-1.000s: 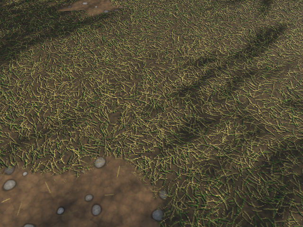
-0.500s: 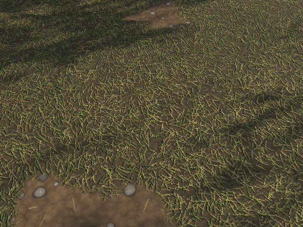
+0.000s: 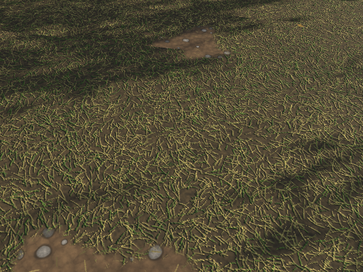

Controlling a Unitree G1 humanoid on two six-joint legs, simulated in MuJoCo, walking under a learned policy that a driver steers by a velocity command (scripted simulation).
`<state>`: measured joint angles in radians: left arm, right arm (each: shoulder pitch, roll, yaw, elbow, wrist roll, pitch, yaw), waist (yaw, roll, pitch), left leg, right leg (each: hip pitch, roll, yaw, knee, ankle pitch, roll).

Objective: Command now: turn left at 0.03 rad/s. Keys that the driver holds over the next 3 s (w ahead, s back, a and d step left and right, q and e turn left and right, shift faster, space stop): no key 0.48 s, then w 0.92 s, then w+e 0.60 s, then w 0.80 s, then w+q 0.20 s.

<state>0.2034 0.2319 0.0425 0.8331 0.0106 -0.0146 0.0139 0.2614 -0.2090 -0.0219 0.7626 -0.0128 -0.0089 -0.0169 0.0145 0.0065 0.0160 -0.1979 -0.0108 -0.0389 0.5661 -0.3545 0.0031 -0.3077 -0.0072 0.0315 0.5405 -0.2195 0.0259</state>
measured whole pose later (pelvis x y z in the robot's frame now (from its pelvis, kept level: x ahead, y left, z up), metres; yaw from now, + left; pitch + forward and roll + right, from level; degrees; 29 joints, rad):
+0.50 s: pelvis +0.01 +0.01 +0.00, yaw -1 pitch -2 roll +0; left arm 0.16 0.22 0.05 1.03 0.00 0.02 0.04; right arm 0.30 -0.20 -0.03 0.89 -0.01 -0.02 -0.03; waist 0.01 0.00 0.03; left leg -0.14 -0.02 -0.02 0.52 -0.35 0.01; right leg -0.27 -0.02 0.05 0.53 -0.23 0.03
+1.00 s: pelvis +0.14 -0.04 +0.02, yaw +0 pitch +1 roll +0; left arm 0.42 0.19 0.02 1.09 0.00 -0.09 -0.01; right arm 0.16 -0.28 -0.07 0.85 0.02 -0.08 0.00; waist 0.07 0.04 -0.01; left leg -0.63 0.11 -0.01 0.91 -0.11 0.02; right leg 0.01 0.04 -0.03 0.22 -0.24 -0.06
